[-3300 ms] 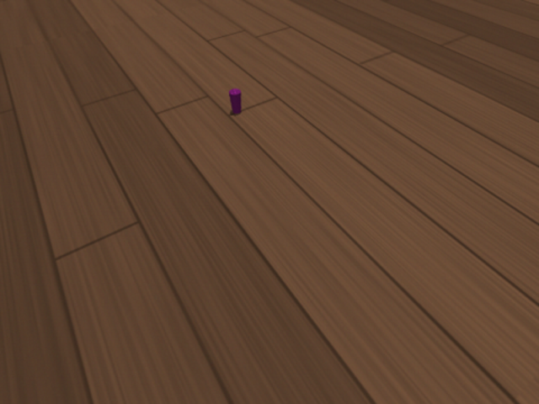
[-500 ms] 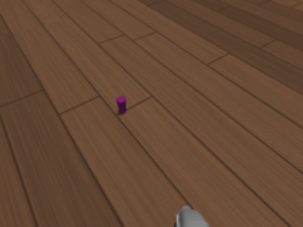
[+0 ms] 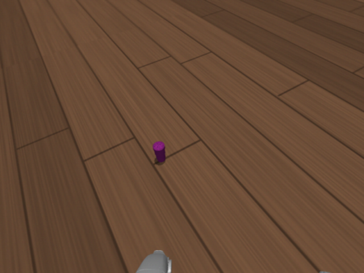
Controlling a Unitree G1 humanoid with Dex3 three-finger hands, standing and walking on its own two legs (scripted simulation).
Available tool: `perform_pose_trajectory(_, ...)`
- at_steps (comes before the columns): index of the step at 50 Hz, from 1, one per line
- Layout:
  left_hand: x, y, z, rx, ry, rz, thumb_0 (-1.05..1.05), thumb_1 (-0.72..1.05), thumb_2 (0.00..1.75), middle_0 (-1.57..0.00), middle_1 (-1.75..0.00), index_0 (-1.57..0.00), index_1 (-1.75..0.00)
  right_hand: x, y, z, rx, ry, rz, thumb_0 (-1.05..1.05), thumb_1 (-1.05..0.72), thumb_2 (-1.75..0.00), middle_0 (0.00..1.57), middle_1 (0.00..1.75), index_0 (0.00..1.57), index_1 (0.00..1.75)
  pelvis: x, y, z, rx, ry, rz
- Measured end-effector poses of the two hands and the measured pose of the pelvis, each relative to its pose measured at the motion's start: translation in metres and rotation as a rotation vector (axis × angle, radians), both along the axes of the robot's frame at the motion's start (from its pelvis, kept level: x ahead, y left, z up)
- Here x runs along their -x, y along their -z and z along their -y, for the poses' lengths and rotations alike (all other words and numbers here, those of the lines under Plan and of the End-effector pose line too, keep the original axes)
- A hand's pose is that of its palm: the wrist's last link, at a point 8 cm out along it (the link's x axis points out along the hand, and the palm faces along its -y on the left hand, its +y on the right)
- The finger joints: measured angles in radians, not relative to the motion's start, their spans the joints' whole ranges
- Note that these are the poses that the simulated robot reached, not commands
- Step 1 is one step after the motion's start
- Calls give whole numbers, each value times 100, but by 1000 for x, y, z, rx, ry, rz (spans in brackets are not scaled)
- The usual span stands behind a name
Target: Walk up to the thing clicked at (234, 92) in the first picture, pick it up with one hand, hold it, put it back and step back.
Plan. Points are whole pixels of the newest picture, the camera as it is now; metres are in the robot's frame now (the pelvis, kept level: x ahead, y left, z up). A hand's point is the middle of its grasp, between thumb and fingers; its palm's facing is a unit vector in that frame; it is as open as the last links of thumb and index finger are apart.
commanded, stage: walk up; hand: left
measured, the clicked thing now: (160, 152) +0.92 +0.21 -0.70
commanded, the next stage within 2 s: none
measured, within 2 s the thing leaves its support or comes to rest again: neither
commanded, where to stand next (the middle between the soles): +0.58 +0.00 m, yaw +0 degrees
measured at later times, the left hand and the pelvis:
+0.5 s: hand (77, 244) +0.22 +0.31 -0.14, palm faces -0.05 -0.94 -0.35, open 7.4 cm; pelvis +0.18 +0.03 +0.01, yaw +0 degrees
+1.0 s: hand (115, 183) +0.38 +0.24 -0.12, palm faces -0.01 -0.91 -0.41, open 7.4 cm; pelvis +0.33 -0.03 +0.00, yaw +1 degrees
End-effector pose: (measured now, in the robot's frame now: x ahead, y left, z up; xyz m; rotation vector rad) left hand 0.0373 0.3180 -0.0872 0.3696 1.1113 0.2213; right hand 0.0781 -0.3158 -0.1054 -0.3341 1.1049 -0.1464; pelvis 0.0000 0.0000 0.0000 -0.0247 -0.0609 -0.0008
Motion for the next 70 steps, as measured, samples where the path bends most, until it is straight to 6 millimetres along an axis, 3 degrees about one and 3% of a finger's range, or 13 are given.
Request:
perform_pose_trajectory(9, -50, 49, -33, 49, -52, -76, 1, 90, 90, -20, -30, -20, -30, -96, -6, -35, 67, -67, 48, 0, -91, -90, 20, 30, 21, 30, -74, 22, -30, -10, -21, 2)
perform_pose_trajectory(12, -76, 49, -33, 71, -19, -95, 1, 90, 90, -20, -30, -20, -30, -110, -16, -44, 64, -28, 88, 0, -91, -90, 20, 30, 21, 30, -92, 15, -38, 8, -23, 12)
perform_pose_trajectory(17, -122, 37, -37, 91, 7, -56, 1, 90, 90, -20, -30, -20, -30, -116, -29, -49, 66, 2, 61, 0, -91, -90, 20, 30, 21, 30, -123, 1, -40, -4, -20, 15)
perform_pose_trajectory(27, -193, 14, -32, 38, 16, -90, 1, 90, 90, -20, -30, -20, -30, -139, -18, -22, 46, 59, -23, 0, -90, -90, 21, 30, 21, 30, -191, -4, -24, -38, -3, -4)
perform_pose_trajectory(32, -251, 7, -10, -9, 43, -61, 1, 90, 90, -20, -30, -20, -30, -164, 7, 5, 18, 79, -71, 0, -90, -90, 20, 30, 21, 30, -231, 6, 0, -67, 7, -19)
perform_pose_trajectory(37, -302, -2, 22, -35, 53, 32, 1, 90, 90, -20, -30, -20, -30, -208, 29, 23, -11, 61, -105, 1, -91, -90, 20, 30, 21, 30, -265, 12, 23, -42, -3, -8)
perform_pose_trajectory(42, -321, -16, 42, -24, 27, 50, 0, 90, 90, -20, -30, -20, -30, -261, 22, 27, -41, 35, -58, 1, -91, -90, 20, 30, 21, 30, -293, -2, 32, -64, 7, 0)
perform_pose_trajectory(47, -330, -14, 44, -18, 19, 16, 0, 90, 90, -20, -30, -20, -30, -302, 13, 29, -40, 25, -23, 0, -91, -90, 20, 30, 20, 30, -317, -4, 34, -41, 1, 7)
perform_pose_trajectory(53, -344, 1, 29, 3, -14, 9, 0, 90, 90, -21, -30, -20, -30, -342, 6, 22, -3, -17, -48, 0, -91, -90, 20, 30, 20, 30, -349, 1, 26, -6, -26, 7)
perform_pose_trajectory(60, -370, 40, -6, 31, -38, -60, 1, 90, 90, -20, -30, -20, -30, -400, -3, -2, 65, -42, 7, 0, -91, -90, 20, 30, 21, 30, -395, 18, -1, -21, -34, 3)
perform_pose_trajectory(63, -388, 44, -9, 40, -27, -93, 1, 90, 90, -20, -30, -20, -30, -413, -9, -11, 72, -16, 42, 0, -91, -90, 20, 30, 21, 30, -407, 16, -11, -4, -26, 6)
perform_pose_trajectory(70, -428, 34, -13, 40, -2, -85, 1, 90, 90, -20, -30, -20, -30, -420, -13, -24, 65, 1, -5, 0, -91, -90, 20, 30, 21, 30, -426, 5, -14, -12, -21, 1)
